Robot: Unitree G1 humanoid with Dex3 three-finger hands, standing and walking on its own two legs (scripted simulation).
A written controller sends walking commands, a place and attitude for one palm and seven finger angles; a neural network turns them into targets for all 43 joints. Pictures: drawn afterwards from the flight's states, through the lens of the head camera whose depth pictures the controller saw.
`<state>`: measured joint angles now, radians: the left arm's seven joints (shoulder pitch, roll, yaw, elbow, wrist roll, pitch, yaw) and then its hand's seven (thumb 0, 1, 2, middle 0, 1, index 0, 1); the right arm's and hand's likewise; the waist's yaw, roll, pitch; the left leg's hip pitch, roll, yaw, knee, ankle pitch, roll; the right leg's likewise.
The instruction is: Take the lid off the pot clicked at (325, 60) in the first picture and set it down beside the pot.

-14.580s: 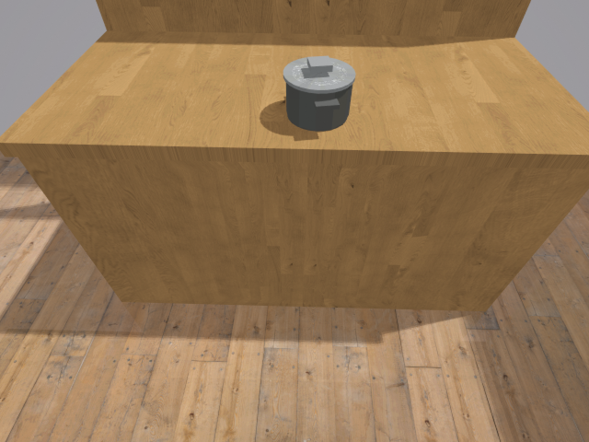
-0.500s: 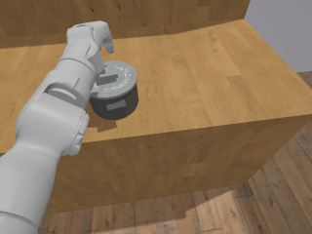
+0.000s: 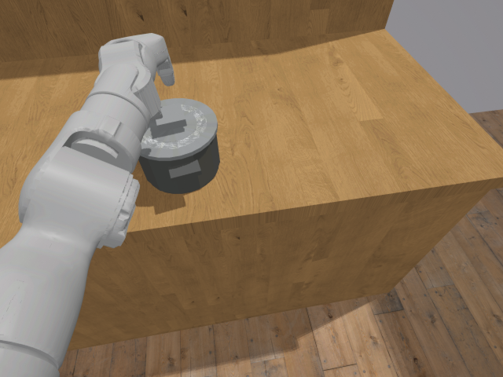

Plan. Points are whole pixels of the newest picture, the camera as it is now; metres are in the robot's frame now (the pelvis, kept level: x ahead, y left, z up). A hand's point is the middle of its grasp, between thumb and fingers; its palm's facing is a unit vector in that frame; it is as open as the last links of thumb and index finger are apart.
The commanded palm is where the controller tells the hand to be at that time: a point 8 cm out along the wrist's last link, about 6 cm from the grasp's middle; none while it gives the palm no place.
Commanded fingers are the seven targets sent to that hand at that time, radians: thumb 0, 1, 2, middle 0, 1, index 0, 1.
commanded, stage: move the open hand above the knob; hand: left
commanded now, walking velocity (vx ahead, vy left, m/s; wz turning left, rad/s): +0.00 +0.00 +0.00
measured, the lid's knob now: (169, 117) +0.54 +0.09 +0.13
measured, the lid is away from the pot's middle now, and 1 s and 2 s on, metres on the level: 0.00 0.00 0.00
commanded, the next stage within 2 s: lower the open fingers around the knob in 0.34 s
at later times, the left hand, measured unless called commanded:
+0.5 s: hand (158, 94) +0.49 +0.08 +0.21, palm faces -0.29 -0.09 -0.95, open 10.4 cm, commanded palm +0.50 +0.08 +0.25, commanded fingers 0.00 -0.19 1.13 -0.65 -0.39 -0.65 -0.39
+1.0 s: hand (164, 109) +0.49 +0.08 +0.18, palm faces -0.38 -0.11 -0.92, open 10.4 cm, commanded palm +0.51 +0.09 +0.22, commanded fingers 0.00 -0.19 1.13 -0.65 -0.39 -0.65 -0.39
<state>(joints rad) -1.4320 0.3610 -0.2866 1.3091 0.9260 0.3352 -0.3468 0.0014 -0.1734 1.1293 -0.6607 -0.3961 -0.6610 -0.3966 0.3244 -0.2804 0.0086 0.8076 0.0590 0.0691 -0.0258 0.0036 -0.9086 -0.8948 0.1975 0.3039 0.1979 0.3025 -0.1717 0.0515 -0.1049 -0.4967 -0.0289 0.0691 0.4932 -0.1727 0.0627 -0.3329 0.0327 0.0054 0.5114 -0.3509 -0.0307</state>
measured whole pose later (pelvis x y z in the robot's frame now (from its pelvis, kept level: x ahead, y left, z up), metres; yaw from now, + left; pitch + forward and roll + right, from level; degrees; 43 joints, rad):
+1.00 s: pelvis -0.01 -0.01 +0.00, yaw +0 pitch +10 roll +0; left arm -1.44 0.31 -0.29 1.38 0.91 0.37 -0.35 0.00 -0.17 1.13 -0.68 -0.41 -0.66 -0.40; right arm 0.33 -0.29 0.01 0.82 0.05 0.06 -0.03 0.00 -0.91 -0.89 0.20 0.30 0.20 0.30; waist -0.18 0.05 -0.11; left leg -0.51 -0.02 0.06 0.51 -0.17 0.05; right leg -0.35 0.04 0.00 0.54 -0.36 -0.04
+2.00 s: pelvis -0.01 +0.00 -0.01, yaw -1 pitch +14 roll -1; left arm -1.43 0.35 -0.25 1.37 0.95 0.30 -0.24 0.00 -0.16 1.09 -0.63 -0.46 -0.65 -0.49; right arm 0.38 -0.27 0.00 0.81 0.04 0.06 -0.03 0.00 -0.91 -0.89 0.20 0.30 0.20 0.30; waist -0.22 0.06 -0.12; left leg -0.64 -0.01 0.07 0.60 -0.20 0.06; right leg -0.47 0.05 0.00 0.60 -0.37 -0.03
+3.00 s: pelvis +0.00 +0.00 +0.00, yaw +0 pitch +11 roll +0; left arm -1.44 0.35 -0.30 1.31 0.92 0.33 -0.35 0.00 -0.16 1.10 -0.63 -0.47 -0.63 -0.47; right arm 0.29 -0.28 0.01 0.81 0.06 0.08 -0.03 0.00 -0.91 -0.89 0.20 0.30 0.20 0.30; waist -0.17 0.05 -0.11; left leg -0.52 -0.02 0.06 0.52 -0.19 0.06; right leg -0.35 0.04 0.00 0.52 -0.36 -0.04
